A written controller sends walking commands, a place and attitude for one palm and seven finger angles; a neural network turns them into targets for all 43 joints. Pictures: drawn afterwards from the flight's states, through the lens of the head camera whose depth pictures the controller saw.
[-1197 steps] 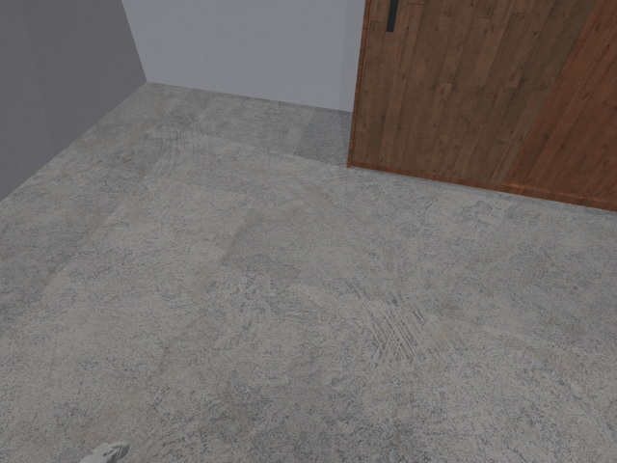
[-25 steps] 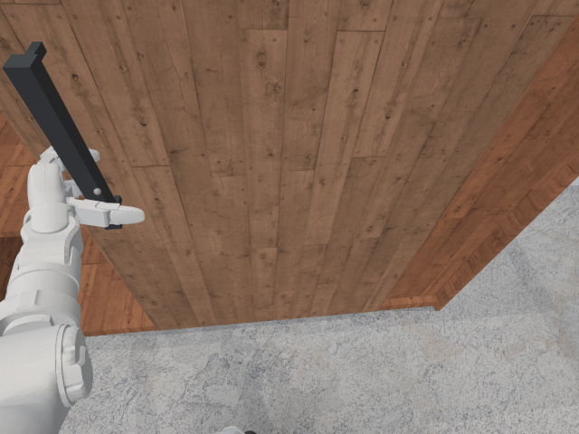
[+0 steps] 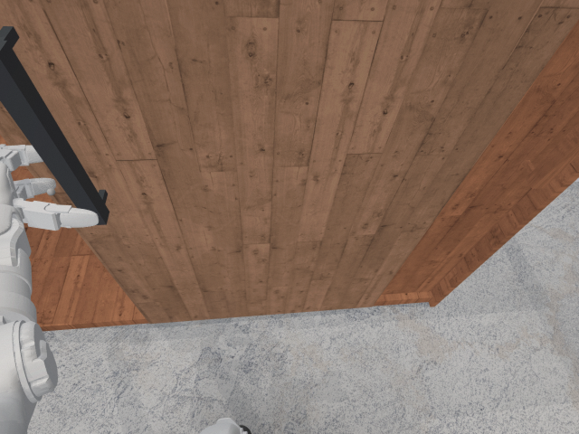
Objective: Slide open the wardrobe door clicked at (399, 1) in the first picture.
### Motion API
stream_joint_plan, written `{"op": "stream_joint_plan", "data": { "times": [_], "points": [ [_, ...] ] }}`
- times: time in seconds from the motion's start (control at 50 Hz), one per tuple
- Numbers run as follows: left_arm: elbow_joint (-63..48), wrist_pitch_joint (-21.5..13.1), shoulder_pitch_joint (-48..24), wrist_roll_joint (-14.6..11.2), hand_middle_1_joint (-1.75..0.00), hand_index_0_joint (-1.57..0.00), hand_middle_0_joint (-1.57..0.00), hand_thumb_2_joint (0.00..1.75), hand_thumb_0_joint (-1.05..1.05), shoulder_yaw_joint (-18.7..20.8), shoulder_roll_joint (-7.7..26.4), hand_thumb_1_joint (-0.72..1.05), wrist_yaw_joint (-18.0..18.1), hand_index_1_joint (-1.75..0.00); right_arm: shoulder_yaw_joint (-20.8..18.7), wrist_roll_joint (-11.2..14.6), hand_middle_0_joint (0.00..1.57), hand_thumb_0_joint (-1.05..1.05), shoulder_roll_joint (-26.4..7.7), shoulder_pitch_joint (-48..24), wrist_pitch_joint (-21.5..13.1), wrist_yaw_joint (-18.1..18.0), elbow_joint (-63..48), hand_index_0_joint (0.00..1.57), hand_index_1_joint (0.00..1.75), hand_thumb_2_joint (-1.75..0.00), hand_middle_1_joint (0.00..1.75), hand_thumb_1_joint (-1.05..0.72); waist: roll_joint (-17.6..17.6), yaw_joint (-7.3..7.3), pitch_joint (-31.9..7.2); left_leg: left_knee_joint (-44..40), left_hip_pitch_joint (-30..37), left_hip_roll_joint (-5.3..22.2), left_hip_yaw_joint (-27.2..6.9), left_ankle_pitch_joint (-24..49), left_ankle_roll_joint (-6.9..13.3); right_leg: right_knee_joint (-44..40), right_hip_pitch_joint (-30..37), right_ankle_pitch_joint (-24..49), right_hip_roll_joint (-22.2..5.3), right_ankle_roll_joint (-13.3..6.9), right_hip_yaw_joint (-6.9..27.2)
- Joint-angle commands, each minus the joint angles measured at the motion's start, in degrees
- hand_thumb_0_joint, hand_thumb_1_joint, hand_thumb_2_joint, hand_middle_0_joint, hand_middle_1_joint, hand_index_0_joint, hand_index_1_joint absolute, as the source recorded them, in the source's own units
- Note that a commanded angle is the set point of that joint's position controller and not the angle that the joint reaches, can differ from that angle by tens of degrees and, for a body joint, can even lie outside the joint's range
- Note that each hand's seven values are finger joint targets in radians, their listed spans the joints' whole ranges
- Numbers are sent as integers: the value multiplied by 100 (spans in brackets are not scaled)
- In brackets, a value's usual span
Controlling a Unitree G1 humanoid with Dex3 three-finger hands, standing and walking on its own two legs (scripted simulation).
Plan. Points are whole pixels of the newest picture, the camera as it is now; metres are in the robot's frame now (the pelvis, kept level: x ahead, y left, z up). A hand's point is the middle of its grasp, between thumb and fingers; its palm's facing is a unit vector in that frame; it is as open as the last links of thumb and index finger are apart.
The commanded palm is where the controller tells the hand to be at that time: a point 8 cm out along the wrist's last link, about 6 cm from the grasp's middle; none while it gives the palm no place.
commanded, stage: slip the hand off the handle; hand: left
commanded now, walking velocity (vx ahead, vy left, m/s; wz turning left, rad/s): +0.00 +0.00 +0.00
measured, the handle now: (62, 144) +0.47 +0.32 +0.11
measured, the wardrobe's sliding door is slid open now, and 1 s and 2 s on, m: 0.49 0.49 0.49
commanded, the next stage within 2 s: draw the hand back to the body in 0.88 s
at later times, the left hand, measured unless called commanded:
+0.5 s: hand (16, 223) +0.37 +0.37 +0.06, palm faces +0.40 -0.88 -0.25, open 14.6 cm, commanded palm +0.32 +0.40 +0.09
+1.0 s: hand out of the picture +0.27 +0.38 +0.06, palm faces +0.47 -0.85 -0.25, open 14.7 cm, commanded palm +0.23 +0.40 +0.09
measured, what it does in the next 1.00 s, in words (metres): stands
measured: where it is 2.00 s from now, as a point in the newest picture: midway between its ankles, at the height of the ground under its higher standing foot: outside the picture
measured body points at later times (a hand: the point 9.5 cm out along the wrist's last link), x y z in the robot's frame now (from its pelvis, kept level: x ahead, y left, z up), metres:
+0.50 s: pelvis +0.02 +0.00 +0.00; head +0.07 +0.01 +0.45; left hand +0.35 +0.41 +0.08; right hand +0.08 -0.28 -0.11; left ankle +0.06 +0.08 -0.72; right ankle -0.04 -0.09 -0.72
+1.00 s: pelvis +0.00 +0.01 +0.00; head +0.02 +0.02 +0.45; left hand +0.24 +0.42 +0.07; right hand +0.18 -0.23 -0.08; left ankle +0.06 +0.08 -0.72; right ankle -0.04 -0.09 -0.72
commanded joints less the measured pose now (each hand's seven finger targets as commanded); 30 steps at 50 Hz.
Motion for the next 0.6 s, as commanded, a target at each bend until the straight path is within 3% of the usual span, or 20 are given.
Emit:
{"op": "stream_joint_plan", "data": {
  "times": [0.0,0.04,0.08,0.14,0.16,0.18,0.22,0.28,0.34,0.36,0.42,0.46,0.54,0.56,0.58],
  "points": [
    [-1078,-344,-2018,-54,-115,-25,-25,20,0,463,2462,-55,-82,-115,-356,41,20,0,-1004,463,-95,-112,-516,20,30,-90,30,-90,840,69,-1968,-180,2075,-92,-654,1061,83,-593,-352,1376,86,104,631],
    [-1090,-385,-2064,-52,-115,-25,-25,20,0,481,2514,-55,-157,-115,-352,33,20,0,-998,493,-61,-120,-544,20,30,-90,30,-90,863,40,-1836,-133,2015,-87,-646,1161,108,-604,-389,1468,84,97,625],
    [-947,-403,-1918,-25,-115,-25,-25,20,0,687,2819,-55,-225,-115,-359,33,20,0,-1041,548,-12,-117,-541,20,30,-90,30,-90,796,59,-1867,-127,1907,-91,-646,1133,107,-572,-363,1452,114,114,633],
    [-977,-479,-1837,-82,-115,-25,-25,20,0,755,2894,-55,-356,-115,-377,37,20,0,-1038,585,29,-142,-592,20,30,-90,30,-90,757,40,-1925,-31,1862,-94,-587,1309,135,-550,-278,1682,104,129,663],
    [-940,-498,-1710,-79,-115,-25,-25,20,0,982,3162,-55,-388,-115,-387,37,20,0,-1063,641,57,-142,-553,20,30,-90,30,-90,821,115,-2066,-33,1880,-91,-585,1349,126,-518,-241,1721,122,138,683],
    [-897,-480,-1525,-114,-115,-25,-25,20,0,779,2868,-55,-462,-115,-384,50,20,0,-1030,608,64,-129,-599,20,30,-90,30,-90,776,71,-1984,-25,1831,-114,-551,1317,133,-530,-264,1740,122,159,687],
    [-873,-476,-1185,-177,-115,-25,-25,20,0,832,2828,-55,-595,-115,-409,59,20,0,-1048,592,72,-106,-623,20,30,-90,30,-90,730,155,-1968,-13,1803,-102,-540,1353,126,-510,-260,1770,121,152,677],
    [-1339,-484,-462,-336,-115,-25,-25,20,0,931,2765,-55,-795,-115,-456,99,20,0,-1035,562,96,-75,-763,20,30,-90,30,-90,858,332,-2319,17,2009,-113,-494,1856,135,-441,-8,2261,142,140,691],
    [-1842,-444,-111,-567,-115,-25,-25,20,0,707,2249,-55,-892,-115,-479,153,20,0,-971,393,69,-55,-879,20,30,-90,30,-90,848,296,-2063,23,2134,-89,-502,1952,157,-524,-170,2196,151,128,646],
    [-1978,-423,51,-627,-115,-25,-25,20,0,977,2465,-55,-871,-115,-508,165,20,0,-1011,406,66,-50,-850,20,30,-90,30,-90,759,339,-2124,-9,2171,-82,-520,1954,155,-533,-142,2196,177,147,650],
    [-2476,-353,390,-767,-115,-25,-25,20,0,929,2186,-55,-795,-115,-498,191,20,0,-960,210,7,-42,-943,20,30,-90,30,-90,680,350,-1949,-75,2163,-100,-540,1849,155,-548,-161,2079,172,154,611],
    [-2747,-327,587,-774,-115,-25,-25,20,0,1171,2392,-55,-699,-115,-493,183,20,0,-961,186,-42,-52,-956,20,30,-90,30,-90,655,393,-1969,-117,2202,-94,-571,1810,162,-558,-145,1969,187,147,602],
    [-3568,-281,732,-785,-115,-25,-25,20,0,805,1927,-55,-605,-115,-437,200,20,0,-855,-78,-181,-79,-1076,20,30,-90,30,-90,1026,345,-1796,-201,2480,-54,-660,1677,131,-597,-337,1571,182,94,537],
    [-3697,-275,705,-790,-115,-25,-25,20,0,932,2066,-55,-567,-115,-429,199,20,0,-865,-108,-215,-93,-1014,20,30,-90,30,-90,1184,344,-1820,-259,2615,-26,-722,1568,109,-637,-432,1414,203,90,544],
    [-3774,-252,815,-820,-115,-25,-25,20,0,807,1863,-55,-555,-115,-408,186,20,0,-831,-158,-261,-108,-1030,20,30,-90,30,-90,1095,333,-1762,-293,2641,-23,-769,1477,98,-647,-436,1320,205,88,516]
  ]
}}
